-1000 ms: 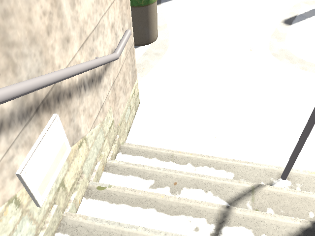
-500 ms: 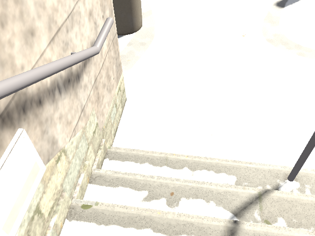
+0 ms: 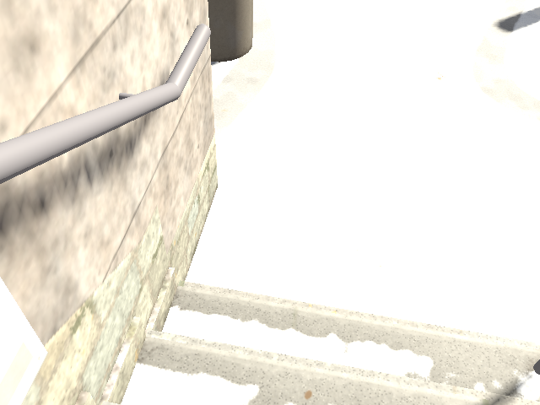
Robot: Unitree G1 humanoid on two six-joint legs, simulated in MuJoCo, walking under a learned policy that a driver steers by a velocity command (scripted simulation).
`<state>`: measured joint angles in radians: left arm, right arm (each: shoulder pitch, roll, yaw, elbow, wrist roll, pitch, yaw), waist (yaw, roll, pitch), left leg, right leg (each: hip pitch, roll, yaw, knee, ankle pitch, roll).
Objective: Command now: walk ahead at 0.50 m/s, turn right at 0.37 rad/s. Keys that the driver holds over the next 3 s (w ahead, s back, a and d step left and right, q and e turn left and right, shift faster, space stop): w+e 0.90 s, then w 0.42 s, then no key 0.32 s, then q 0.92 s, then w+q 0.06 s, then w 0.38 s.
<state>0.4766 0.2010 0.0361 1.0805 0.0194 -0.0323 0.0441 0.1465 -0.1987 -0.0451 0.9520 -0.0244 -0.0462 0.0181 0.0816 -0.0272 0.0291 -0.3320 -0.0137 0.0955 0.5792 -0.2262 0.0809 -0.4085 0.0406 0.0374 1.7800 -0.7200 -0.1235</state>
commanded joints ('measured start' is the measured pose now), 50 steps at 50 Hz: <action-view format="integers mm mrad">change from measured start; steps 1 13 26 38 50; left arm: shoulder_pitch -117 -356 20 -80 -23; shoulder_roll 154 55 233 111 142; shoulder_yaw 39 42 76 49 25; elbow -135 -187 -106 -139 -171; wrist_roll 24 26 -18 -9 36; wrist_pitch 8 28 12 -16 17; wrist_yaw -23 -84 -73 -12 29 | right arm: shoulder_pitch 191 295 420 38 -102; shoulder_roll -112 -58 -85 -131 -109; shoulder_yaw -24 1 -6 -40 -17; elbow -8 44 22 -87 -197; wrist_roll -3 15 31 -15 36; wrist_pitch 6 -81 3 21 -4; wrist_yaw -15 -41 -67 -18 -6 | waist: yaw -105 -62 12 -82 19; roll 113 20 -198 41 -46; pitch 49 70 -351 -18 110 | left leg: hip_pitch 196 -82 -608 -419 -52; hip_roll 403 202 75 108 86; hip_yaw -421 4 -27 -193 -230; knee -304 -50 1587 308 -228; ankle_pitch -205 22 -704 506 490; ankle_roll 194 -11 8 -96 -97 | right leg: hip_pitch -465 -142 1034 121 42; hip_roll -110 -52 -331 -125 -23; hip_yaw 59 -34 233 382 408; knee -214 -1011 -958 -1267 -952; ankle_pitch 339 1324 1563 553 391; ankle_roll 40 28 -265 -199 -117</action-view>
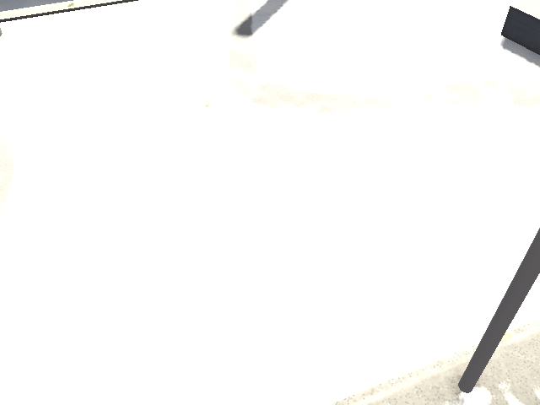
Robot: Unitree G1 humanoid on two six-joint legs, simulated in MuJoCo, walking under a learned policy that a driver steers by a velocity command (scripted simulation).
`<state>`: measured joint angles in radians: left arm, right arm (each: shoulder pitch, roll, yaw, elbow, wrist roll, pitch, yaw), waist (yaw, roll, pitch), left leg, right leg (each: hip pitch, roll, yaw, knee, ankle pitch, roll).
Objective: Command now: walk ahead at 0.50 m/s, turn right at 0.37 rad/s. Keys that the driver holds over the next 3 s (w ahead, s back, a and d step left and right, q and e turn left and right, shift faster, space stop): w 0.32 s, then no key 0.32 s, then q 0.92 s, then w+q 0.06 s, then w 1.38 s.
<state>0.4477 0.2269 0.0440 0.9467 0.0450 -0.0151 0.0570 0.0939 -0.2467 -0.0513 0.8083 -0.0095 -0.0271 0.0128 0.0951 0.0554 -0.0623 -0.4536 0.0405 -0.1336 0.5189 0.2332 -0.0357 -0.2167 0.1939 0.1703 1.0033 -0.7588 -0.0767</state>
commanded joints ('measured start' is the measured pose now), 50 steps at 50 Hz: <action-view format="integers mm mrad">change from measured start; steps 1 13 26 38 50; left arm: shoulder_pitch -28 -222 -575 -58 -199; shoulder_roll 119 61 -19 15 122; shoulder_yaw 12 12 -10 -14 11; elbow -29 -20 -80 -1 -128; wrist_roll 15 9 5 -49 -22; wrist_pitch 4 12 -49 -35 -14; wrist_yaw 19 -60 -84 -66 -9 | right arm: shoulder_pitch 130 328 605 576 148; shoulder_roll -66 -58 30 4 1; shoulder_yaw -25 16 58 23 29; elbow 13 147 239 237 -28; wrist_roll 21 -9 10 32 -28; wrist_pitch -19 -81 -82 5 96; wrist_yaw -6 -10 -65 -74 -4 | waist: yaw -72 -24 -223 -55 -152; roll -134 72 -35 -13 -207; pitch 155 200 173 -308 -1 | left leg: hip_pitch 248 16 371 -438 -29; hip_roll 8 138 57 -44 -66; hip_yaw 78 -166 -67 61 180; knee -120 -170 107 1345 640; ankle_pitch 101 -201 -95 -1160 -333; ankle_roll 24 197 174 88 25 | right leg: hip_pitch -201 -624 -473 662 -223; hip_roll -167 -164 -208 -673 -492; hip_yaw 243 -84 -185 0 -206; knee -18 303 -425 -418 -651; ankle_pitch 566 657 1262 1742 689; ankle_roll -154 18 39 -252 -121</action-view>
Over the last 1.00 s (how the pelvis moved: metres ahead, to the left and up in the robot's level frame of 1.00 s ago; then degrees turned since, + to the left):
0.49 -0.06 -0.22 -33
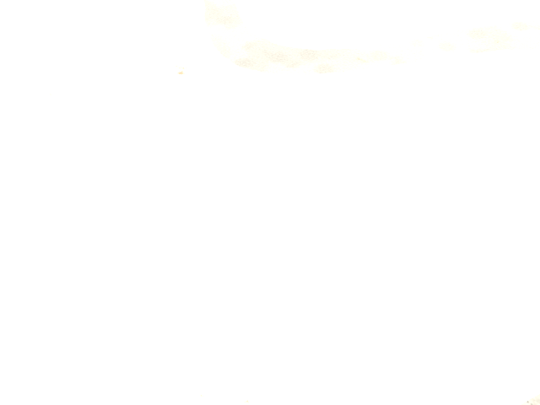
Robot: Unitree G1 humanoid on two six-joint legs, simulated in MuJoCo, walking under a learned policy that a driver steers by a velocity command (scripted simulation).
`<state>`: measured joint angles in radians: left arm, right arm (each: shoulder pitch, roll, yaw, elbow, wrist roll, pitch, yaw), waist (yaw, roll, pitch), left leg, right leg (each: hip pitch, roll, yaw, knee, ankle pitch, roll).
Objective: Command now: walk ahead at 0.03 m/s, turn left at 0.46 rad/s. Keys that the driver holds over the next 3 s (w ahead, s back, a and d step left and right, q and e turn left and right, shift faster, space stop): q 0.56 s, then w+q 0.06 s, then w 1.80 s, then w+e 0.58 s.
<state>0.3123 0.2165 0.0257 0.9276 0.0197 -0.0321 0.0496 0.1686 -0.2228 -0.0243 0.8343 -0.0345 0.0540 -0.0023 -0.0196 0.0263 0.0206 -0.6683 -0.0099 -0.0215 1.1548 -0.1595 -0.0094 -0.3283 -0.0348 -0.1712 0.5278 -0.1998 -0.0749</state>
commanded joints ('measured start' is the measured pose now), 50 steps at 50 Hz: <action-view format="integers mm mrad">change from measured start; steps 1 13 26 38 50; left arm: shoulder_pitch -58 -206 -316 -108 111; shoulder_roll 140 95 11 39 129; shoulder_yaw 34 30 -22 -17 38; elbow -125 -326 -449 -327 -125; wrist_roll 4 26 47 -17 -14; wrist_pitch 14 54 102 62 -26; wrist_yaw -1 -27 -19 -63 -65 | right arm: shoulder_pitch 26 134 232 194 71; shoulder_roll -36 -197 -163 -156 -122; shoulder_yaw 0 -28 -32 -45 -57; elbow -83 -216 -209 -223 -76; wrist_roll -7 16 24 10 -7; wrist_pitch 23 6 -30 -7 -52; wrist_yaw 15 -28 -59 11 48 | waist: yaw -19 12 -17 41 -6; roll -177 119 80 87 -131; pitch -50 -6 -101 25 79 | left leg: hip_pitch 188 604 577 153 -118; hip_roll -18 262 138 34 -39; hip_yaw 78 -427 -462 -524 -124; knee -28 -716 -666 -724 0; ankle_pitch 6 387 327 -404 138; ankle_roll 1 263 241 229 56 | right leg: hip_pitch -135 -783 -762 199 178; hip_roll -263 45 88 102 -104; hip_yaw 142 204 196 154 468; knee -183 824 946 29 -325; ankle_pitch -14 -217 8 -212 -45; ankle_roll -114 120 154 68 -94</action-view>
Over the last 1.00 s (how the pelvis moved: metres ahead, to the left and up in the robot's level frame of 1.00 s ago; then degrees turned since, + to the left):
0.39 0.06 -0.24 4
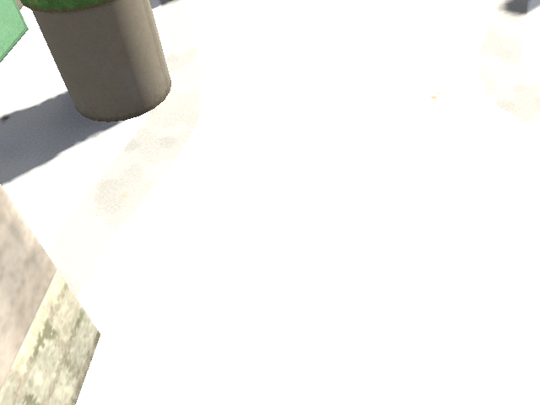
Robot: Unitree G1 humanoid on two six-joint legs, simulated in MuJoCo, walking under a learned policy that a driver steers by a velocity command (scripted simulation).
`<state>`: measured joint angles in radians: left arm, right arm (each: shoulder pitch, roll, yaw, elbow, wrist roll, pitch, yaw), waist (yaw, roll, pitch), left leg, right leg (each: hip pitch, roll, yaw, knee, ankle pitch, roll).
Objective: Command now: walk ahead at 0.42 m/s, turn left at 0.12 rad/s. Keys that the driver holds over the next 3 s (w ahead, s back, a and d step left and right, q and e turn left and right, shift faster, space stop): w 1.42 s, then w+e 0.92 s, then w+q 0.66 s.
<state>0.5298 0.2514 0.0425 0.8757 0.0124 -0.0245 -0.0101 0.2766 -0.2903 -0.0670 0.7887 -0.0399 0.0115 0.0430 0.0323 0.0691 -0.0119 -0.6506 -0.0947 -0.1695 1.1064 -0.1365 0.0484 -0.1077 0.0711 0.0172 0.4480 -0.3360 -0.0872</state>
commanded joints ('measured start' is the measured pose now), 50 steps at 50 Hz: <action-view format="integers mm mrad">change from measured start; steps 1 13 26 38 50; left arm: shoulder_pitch -60 156 -171 -513 -236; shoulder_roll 95 41 90 9 27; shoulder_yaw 23 -16 14 -8 18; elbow -42 114 86 -24 95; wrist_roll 0 33 47 20 0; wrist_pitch -44 -52 -43 -34 -72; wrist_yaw -4 33 19 -14 9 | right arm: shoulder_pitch -106 -483 74 189 138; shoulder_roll -75 30 -13 -27 43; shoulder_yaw -24 31 2 16 13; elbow -40 -73 137 239 196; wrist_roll -5 1 4 28 0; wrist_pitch -19 -67 -103 -108 -57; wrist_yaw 6 17 -63 -45 -28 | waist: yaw -48 145 -80 -34 -64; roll -150 -125 -98 -26 -124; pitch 120 177 -66 113 43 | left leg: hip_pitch -189 -21 794 539 130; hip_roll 70 120 439 293 161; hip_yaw -4 191 -222 35 142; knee -52 -609 -763 -878 24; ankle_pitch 196 551 248 410 -156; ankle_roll -6 7 264 142 13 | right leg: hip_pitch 33 37 -770 -355 -65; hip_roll -192 -160 -129 -101 -288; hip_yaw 223 217 58 -65 217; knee -193 114 1065 182 -252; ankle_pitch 148 298 -27 293 333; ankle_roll -67 -104 4 -3 -131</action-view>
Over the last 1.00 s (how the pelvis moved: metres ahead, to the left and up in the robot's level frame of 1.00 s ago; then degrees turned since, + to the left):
0.13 0.02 0.01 28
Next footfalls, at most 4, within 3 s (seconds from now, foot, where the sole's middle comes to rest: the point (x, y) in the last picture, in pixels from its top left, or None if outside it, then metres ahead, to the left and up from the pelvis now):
0.40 left None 0.39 0.10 -0.93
0.84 right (345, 381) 0.67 -0.07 -0.93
1.38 left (281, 295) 0.96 0.11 -0.93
1.94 right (338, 232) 1.21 -0.08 -0.93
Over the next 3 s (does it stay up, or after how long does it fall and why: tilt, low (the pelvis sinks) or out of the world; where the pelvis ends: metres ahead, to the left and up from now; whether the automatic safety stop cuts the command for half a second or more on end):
stays up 1.62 -0.21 -0.16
